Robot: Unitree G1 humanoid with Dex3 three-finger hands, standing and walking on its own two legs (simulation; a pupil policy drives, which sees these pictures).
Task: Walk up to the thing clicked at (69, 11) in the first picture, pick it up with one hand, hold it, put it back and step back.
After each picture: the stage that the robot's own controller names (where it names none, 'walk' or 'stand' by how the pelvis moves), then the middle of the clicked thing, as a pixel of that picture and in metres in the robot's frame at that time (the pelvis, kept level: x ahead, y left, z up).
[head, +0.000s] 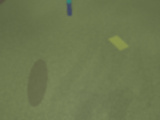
stand; (69, 7) +2.13 +0.20 -0.66
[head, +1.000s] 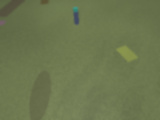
walk; (76, 16) +2.00 +0.24 -0.65
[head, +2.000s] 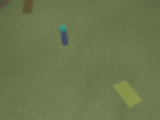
walk; (64, 35) +1.41 +0.29 -0.65
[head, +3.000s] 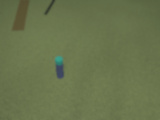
walk; (59, 68) +0.94 +0.23 -0.63
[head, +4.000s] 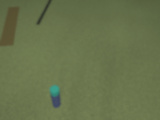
walk; (55, 97) +0.63 +0.19 -0.64
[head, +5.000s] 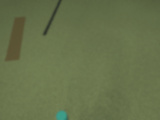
stand; out of the picture +0.43 +0.17 -0.64
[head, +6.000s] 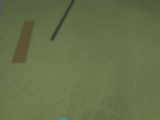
stand; out of the picture +0.42 +0.15 -0.65
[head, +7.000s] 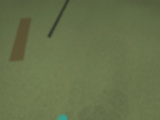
stand; out of the picture +0.42 +0.16 -0.66
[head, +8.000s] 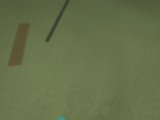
stand; out of the picture +0.43 +0.17 -0.66
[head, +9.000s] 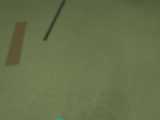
stand; out of the picture +0.41 +0.18 -0.66
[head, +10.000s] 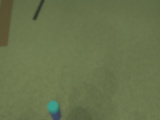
go down; (54, 111) +0.43 +0.19 -0.62
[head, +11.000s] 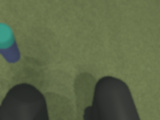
go down; (7, 46) +0.47 +0.25 -0.23
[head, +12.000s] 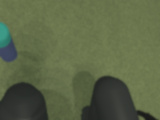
close in; (4, 45) +0.47 +0.26 -0.23
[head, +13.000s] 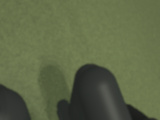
close; out of the picture +0.45 +0.30 -0.16
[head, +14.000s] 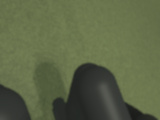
lift; out of the picture +0.43 +0.30 -0.16
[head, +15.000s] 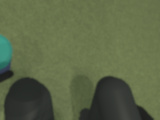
lift; out of the picture +0.36 +0.27 -0.07
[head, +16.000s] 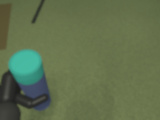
hold; (35, 85) +0.32 +0.16 +0.07
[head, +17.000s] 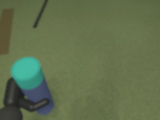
hold; (37, 90) +0.31 +0.16 +0.04
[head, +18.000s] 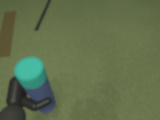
hold; (39, 89) +0.31 +0.16 +0.04
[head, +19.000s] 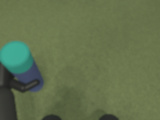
crouch; (27, 71) +0.38 +0.18 -0.02
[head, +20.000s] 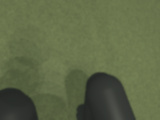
lower; out of the picture +0.47 +0.28 -0.08
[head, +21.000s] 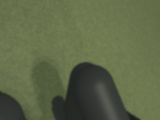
lower; out of the picture +0.45 +0.31 -0.16
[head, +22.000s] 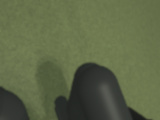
lower; out of the picture +0.43 +0.31 -0.16
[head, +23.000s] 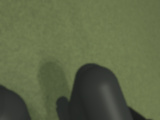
lower; out of the picture +0.43 +0.31 -0.16
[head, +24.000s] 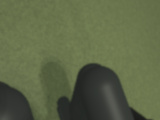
lower; out of the picture +0.42 +0.30 -0.16
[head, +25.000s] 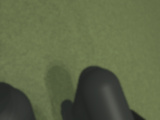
open; out of the picture +0.42 +0.27 -0.17
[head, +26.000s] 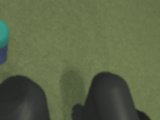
stand; out of the picture +0.43 +0.26 -0.19
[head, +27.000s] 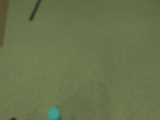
stand; (55, 119) +0.39 +0.16 -0.56
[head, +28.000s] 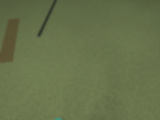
stand; out of the picture +0.40 +0.17 -0.60
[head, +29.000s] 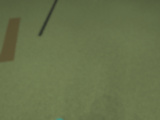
stand; out of the picture +0.39 +0.16 -0.60
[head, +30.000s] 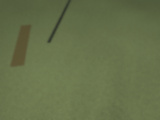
stand; out of the picture +0.41 +0.14 -0.66
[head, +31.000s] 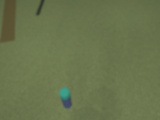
walk; (66, 98) +0.52 +0.15 -0.63
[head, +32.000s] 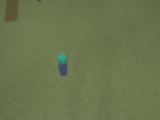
walk; (62, 65) +0.83 +0.15 -0.63
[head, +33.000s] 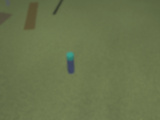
stand; (70, 63) +1.05 +0.15 -0.64
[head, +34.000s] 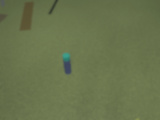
stand; (67, 64) +1.03 +0.18 -0.66
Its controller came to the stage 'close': yes
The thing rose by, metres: 0.68
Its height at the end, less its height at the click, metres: +0.00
